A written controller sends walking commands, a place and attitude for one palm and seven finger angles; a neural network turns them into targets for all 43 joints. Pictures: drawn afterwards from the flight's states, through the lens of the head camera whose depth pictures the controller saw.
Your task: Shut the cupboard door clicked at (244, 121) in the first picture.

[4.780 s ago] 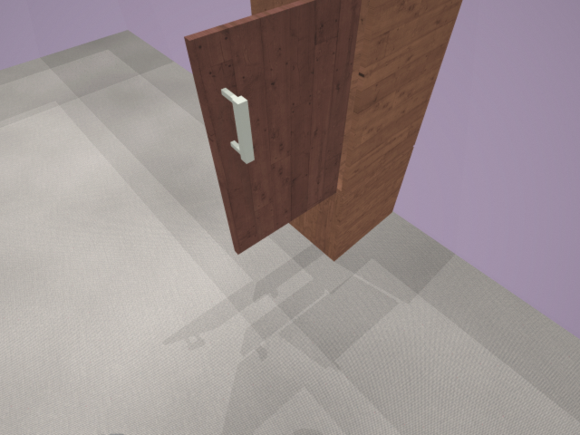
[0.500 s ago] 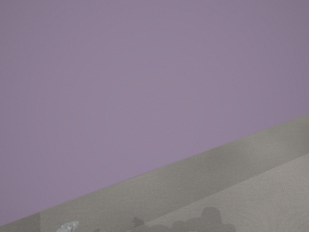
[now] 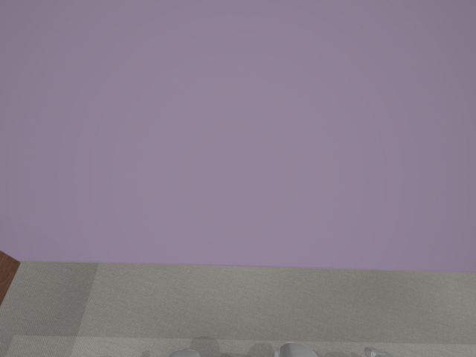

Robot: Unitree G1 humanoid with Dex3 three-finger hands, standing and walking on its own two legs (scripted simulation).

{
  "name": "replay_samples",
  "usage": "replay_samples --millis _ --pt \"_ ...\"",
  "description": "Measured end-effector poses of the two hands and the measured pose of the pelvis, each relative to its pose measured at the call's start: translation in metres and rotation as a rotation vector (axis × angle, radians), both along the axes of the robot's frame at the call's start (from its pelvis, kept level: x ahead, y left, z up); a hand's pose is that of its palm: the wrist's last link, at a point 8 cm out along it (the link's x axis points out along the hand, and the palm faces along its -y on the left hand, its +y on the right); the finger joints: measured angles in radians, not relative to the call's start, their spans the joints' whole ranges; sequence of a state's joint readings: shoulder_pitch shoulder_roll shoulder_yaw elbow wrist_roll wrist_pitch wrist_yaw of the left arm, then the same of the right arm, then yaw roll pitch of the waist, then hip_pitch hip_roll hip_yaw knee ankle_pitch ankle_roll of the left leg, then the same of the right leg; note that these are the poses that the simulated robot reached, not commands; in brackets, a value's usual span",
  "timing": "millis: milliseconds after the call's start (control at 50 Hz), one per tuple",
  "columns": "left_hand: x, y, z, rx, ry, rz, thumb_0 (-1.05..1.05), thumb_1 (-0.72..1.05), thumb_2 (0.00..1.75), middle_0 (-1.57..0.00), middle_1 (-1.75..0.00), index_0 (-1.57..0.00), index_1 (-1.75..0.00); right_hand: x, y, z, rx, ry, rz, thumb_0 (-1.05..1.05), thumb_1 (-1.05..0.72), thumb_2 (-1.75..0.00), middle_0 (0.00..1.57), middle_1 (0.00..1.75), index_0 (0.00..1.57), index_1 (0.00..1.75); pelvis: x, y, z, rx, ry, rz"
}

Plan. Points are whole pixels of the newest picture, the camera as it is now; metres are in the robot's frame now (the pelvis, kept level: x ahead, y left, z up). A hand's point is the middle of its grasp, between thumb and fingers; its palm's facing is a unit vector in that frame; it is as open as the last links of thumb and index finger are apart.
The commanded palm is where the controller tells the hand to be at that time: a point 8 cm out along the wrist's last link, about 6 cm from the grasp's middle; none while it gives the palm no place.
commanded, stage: turn to face it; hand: left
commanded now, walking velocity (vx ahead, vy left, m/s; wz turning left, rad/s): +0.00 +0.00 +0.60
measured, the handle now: out of the picture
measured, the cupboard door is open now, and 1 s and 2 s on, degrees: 86 86 86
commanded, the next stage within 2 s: none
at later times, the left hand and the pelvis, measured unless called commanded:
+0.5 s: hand out of the picture +0.00 +0.20 -0.18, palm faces +0.35 -0.91 -0.22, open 7.4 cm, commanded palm none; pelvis +0.01 -0.02 +0.00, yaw +20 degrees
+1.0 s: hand out of the picture -0.04 +0.16 -0.17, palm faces +0.61 -0.77 -0.21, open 7.4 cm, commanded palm none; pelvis +0.02 -0.03 +0.00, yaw +39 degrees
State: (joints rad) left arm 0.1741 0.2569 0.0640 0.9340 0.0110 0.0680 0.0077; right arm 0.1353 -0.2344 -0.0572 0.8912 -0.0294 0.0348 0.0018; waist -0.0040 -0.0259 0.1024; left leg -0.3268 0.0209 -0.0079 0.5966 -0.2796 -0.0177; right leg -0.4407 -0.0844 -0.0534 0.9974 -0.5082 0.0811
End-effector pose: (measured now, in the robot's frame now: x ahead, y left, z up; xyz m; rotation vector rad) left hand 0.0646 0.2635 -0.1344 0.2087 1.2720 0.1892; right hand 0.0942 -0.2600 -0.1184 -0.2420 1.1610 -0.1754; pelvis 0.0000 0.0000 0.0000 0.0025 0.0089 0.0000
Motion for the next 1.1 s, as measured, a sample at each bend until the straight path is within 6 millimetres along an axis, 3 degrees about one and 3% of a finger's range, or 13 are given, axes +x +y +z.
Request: replay_samples --millis 100,220,340,460,560,660,740,820,960,1040,1100 --pt "0.002 -0.009 0.014 0.053 -0.099 0.044 0.00 0.91 0.90 -0.20 -0.30 -0.20 -0.30 0.013 -0.010 -0.018 0.047 0.030 0.051 0.00 -0.91 -0.89 0.21 0.30 0.20 0.30 0.003 -0.023 -0.006 0.014 0.003 0.070" --pt "-0.025 -0.026 0.024 0.058 -0.079 0.127 0.00 0.91 0.90 -0.20 -0.30 -0.20 -0.30 0.037 -0.014 -0.016 0.065 0.059 0.116 0.00 -0.91 -0.89 0.20 0.30 0.20 0.30 0.005 -0.030 0.003 0.019 -0.005 0.165" --pt "-0.053 -0.037 0.013 -0.010 -0.041 0.208 0.00 0.91 0.90 -0.20 -0.30 -0.20 -0.30 0.064 0.006 -0.001 0.053 0.053 0.211 0.00 -0.91 -0.89 0.20 0.30 0.20 0.30 0.008 -0.026 0.009 0.031 0.013 0.243" --pt "-0.084 -0.025 -0.014 -0.048 0.004 0.319 0.00 0.90 0.90 -0.20 -0.30 -0.20 -0.30 0.086 0.034 -0.003 0.014 0.012 0.323 0.00 -0.91 -0.89 0.20 0.30 0.20 0.30 0.007 -0.015 -0.005 0.011 0.010 0.321" --pt "-0.083 -0.017 -0.001 -0.024 -0.014 0.377 0.00 0.91 0.90 -0.20 -0.30 -0.20 -0.30 0.082 0.038 0.002 0.003 0.049 0.364 0.00 -0.91 -0.89 0.20 0.30 0.20 0.30 0.010 -0.019 0.005 -0.012 0.009 0.380" --pt "-0.070 -0.018 0.015 0.021 -0.086 0.408 0.00 0.91 0.90 -0.20 -0.30 -0.19 -0.30 0.082 0.027 -0.005 0.013 0.100 0.389 0.00 -0.91 -0.89 0.21 0.30 0.20 0.30 0.017 -0.030 0.007 -0.018 0.005 0.438" --pt "-0.067 -0.026 0.019 0.078 -0.139 0.433 0.00 0.91 0.90 -0.20 -0.30 -0.20 -0.30 0.095 0.014 -0.021 0.029 0.123 0.406 0.00 -0.91 -0.89 0.21 0.30 0.20 0.30 0.025 -0.045 -0.002 0.003 0.008 0.487" --pt "-0.081 -0.042 0.025 0.072 -0.126 0.482 0.00 0.91 0.90 -0.20 -0.30 -0.20 -0.30 0.113 0.014 -0.018 0.020 0.133 0.454 0.00 -0.91 -0.89 0.20 0.30 0.20 0.30 0.025 -0.047 0.004 0.005 -0.008 0.556" --pt "-0.122 -0.064 0.009 -0.006 -0.083 0.590 0.00 0.90 0.90 -0.20 -0.30 -0.20 -0.30 0.144 0.051 0.000 0.009 0.087 0.582 0.00 -0.91 -0.89 0.20 0.30 0.20 0.30 0.022 -0.041 0.008 0.023 0.001 0.645" --pt "-0.157 -0.064 -0.014 -0.043 -0.045 0.674 0.00 0.90 0.90 -0.20 -0.30 -0.20 -0.30 0.160 0.082 -0.003 -0.005 0.015 0.672 0.00 -0.91 -0.89 0.20 0.30 0.20 0.30 0.015 -0.030 -0.007 0.005 0.002 0.701" --pt "-0.175 -0.063 -0.014 -0.039 -0.003 0.721 0.00 0.91 0.90 -0.20 -0.30 -0.20 -0.30 0.160 0.096 0.002 -0.009 0.003 0.716 0.00 -0.91 -0.89 0.20 0.30 0.20 0.30 0.014 -0.030 -0.004 0.002 0.000 0.723"
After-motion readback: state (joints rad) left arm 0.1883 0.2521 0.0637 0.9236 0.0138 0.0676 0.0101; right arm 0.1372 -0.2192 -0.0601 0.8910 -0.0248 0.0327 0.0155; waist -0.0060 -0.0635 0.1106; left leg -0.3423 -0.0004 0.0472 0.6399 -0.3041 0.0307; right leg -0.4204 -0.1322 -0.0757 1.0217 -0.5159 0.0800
